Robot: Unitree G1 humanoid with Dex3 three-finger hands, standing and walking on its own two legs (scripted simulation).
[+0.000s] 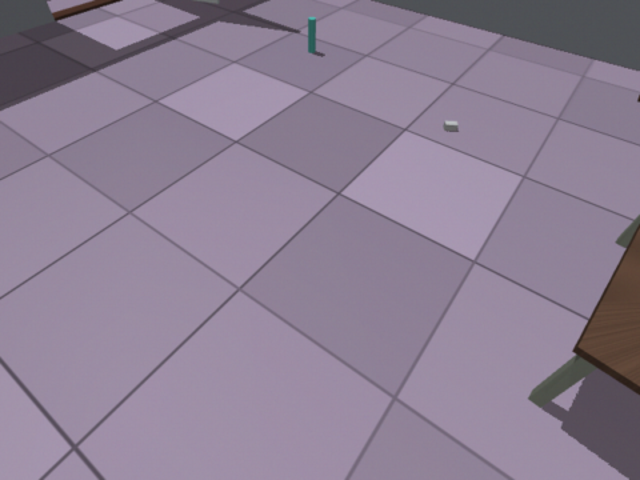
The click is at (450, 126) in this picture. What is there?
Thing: small brick
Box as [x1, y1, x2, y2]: [443, 121, 457, 130]
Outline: 444,122 444,129 456,130 456,121
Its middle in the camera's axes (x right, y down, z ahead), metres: +0.76 -0.63 +2.20
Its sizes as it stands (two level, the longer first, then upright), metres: 0.069 0.041 0.037
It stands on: the floor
